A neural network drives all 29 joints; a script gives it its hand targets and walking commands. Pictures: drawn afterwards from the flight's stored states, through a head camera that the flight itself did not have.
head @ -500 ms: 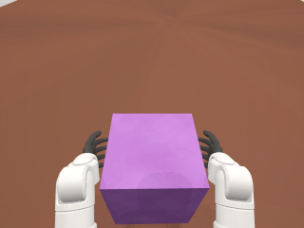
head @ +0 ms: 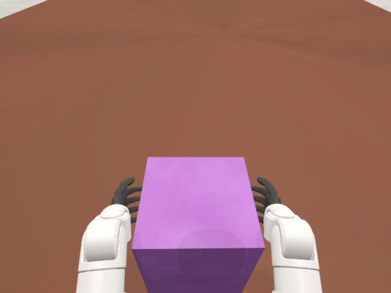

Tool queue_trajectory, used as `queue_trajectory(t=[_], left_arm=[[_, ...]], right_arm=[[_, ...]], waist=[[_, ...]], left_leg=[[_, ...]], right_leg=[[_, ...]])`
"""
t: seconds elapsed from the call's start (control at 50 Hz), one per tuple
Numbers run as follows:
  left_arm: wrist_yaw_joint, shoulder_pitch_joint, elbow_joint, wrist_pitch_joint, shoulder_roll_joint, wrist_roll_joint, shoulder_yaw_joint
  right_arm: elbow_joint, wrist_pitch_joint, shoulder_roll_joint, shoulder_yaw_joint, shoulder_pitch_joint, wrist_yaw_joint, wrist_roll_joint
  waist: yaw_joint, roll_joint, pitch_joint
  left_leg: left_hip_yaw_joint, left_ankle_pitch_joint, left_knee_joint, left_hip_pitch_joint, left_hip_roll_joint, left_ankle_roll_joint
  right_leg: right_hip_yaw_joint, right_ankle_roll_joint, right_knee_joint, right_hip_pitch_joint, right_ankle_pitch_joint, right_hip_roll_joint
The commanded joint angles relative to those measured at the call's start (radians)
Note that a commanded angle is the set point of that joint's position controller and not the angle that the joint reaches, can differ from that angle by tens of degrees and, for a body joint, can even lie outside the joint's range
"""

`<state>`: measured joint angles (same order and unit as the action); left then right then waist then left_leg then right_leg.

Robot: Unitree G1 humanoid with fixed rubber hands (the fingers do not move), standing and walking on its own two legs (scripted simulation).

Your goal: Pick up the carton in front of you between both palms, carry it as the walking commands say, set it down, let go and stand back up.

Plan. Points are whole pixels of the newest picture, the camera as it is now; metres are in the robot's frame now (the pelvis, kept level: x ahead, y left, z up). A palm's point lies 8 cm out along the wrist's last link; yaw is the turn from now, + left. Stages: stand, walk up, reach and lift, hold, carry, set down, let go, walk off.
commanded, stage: carry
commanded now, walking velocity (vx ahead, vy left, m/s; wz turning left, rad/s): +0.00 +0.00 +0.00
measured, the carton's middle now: (195, 227) +0.28 +0.00 -0.01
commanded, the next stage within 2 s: hold in 0.78 s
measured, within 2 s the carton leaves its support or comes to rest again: neither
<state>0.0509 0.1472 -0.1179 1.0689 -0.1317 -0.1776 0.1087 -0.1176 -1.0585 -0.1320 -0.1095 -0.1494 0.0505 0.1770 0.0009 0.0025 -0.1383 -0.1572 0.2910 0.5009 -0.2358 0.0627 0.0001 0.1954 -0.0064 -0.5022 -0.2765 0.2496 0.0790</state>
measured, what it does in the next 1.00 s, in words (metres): stands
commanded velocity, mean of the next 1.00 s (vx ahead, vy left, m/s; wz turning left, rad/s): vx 0.00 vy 0.00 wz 0.00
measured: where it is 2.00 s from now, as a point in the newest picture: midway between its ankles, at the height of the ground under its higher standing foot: outside the picture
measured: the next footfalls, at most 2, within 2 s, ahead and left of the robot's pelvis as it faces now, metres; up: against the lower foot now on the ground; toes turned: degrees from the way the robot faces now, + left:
none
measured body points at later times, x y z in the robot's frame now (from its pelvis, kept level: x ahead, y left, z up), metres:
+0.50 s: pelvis -0.02 +0.00 +0.00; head -0.04 +0.00 +0.45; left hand +0.29 +0.15 +0.03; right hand +0.29 -0.15 +0.04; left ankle -0.02 +0.11 -0.74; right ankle +0.01 -0.11 -0.74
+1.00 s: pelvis -0.03 +0.00 +0.01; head -0.05 -0.01 +0.46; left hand +0.27 +0.15 +0.04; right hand +0.27 -0.15 +0.04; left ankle -0.02 +0.12 -0.74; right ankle +0.01 -0.12 -0.74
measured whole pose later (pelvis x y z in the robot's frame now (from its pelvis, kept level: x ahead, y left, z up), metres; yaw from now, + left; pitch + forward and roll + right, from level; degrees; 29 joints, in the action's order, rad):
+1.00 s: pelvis -0.03 +0.00 +0.01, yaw +1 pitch -6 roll +0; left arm 0.00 0.24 0.21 0.72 -0.15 -0.27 0.19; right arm 0.19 -0.72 -0.15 -0.19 -0.23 0.01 0.27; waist 0.00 0.01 0.04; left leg -0.04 0.20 0.38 -0.06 0.02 0.00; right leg 0.06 -0.01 -0.37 -0.10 0.16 0.02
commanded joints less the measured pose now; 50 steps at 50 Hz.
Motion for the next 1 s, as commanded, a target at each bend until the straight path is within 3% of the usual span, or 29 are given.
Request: queue_trajectory(t=[0.0,0.14,0.28,0.36,0.52,0.76,0.78,0.8,0.82,0.86,0.98], left_arm=[[-0.242,0.443,-0.02,-0.07,-0.858,0.326,-0.628],[-0.239,0.452,0.096,-0.207,-0.82,0.235,-0.528],[-0.252,0.525,0.282,-0.364,-0.848,0.145,-0.403],[-0.262,0.559,0.34,-0.427,-0.889,0.126,-0.382],[-0.262,0.522,0.274,-0.391,-0.92,0.171,-0.463],[-0.256,0.518,0.249,-0.37,-0.897,0.176,-0.468],[-0.266,0.428,0.236,-0.363,-0.931,0.168,-0.44],[-0.266,0.445,0.204,-0.374,-0.885,0.155,-0.438],[-0.265,0.453,0.215,-0.376,-0.893,0.144,-0.428],[-0.258,0.436,0.235,-0.379,-0.875,0.134,-0.415],[-0.274,0.503,0.289,-0.385,-0.892,0.129,-0.391]], right_arm=[[0.001,0.058,-0.867,0.629,-0.42,-0.239,-0.319],[0.115,0.195,-0.83,0.526,-0.427,-0.236,-0.226],[0.3,0.352,-0.856,0.401,-0.506,-0.249,-0.139],[0.362,0.414,-0.897,0.38,-0.54,-0.26,-0.12],[0.295,0.379,-0.925,0.463,-0.501,-0.26,-0.167],[0.269,0.358,-0.905,0.466,-0.496,-0.255,-0.172],[0.248,0.349,-0.937,0.451,-0.4,-0.264,-0.162],[0.214,0.358,-0.899,0.431,-0.41,-0.262,-0.147],[0.221,0.359,-0.904,0.434,-0.433,-0.26,-0.143],[0.231,0.364,-0.888,0.43,-0.44,-0.262,-0.146],[0.285,0.368,-0.897,0.404,-0.478,-0.269,-0.127]], waist=[[0.002,-0.002,-0.138],[0.001,-0.002,-0.135],[0.0,-0.002,-0.149],[0.0,-0.003,-0.172],[0.0,-0.004,-0.202],[-0.001,-0.003,-0.181],[0.004,0.028,-0.096],[-0.006,-0.006,-0.126],[0.004,0.001,-0.113],[0.009,0.006,-0.096],[-0.002,0.001,-0.042]], left_leg=[[0.096,-0.173,-0.084,0.01,0.1,0.01],[0.098,-0.138,-0.089,-0.004,0.1,0.01],[0.098,-0.115,-0.092,-0.011,0.098,0.009],[0.099,-0.125,-0.087,-0.004,0.098,0.009],[0.097,-0.184,-0.066,0.014,0.101,0.007],[0.097,-0.177,-0.069,0.004,0.103,0.009],[0.23,-0.395,-0.134,0.106,-0.146,0.024],[0.251,-0.402,-0.141,0.126,-0.129,0.029],[0.252,-0.428,-0.146,0.136,-0.139,0.026],[0.244,-0.415,-0.157,0.223,-0.14,0.022],[0.244,-0.235,-0.185,0.147,-0.137,0.024]], right_leg=[[-0.107,0.0,0.076,0.072,-0.167,0.098],[-0.109,-0.001,0.085,0.053,-0.133,0.096],[-0.113,-0.003,0.086,0.056,-0.119,0.094],[-0.115,-0.005,0.081,0.065,-0.133,0.096],[-0.113,-0.004,0.065,0.075,-0.193,0.101],[-0.114,-0.005,0.066,0.068,-0.19,0.098],[-0.259,-0.031,0.115,0.306,-0.399,-0.16],[-0.283,-0.032,0.12,0.336,-0.423,-0.146],[-0.286,-0.024,0.12,0.343,-0.463,-0.144],[-0.278,-0.004,0.133,0.296,-0.426,-0.153],[-0.27,-0.011,0.158,0.328,-0.246,-0.157]])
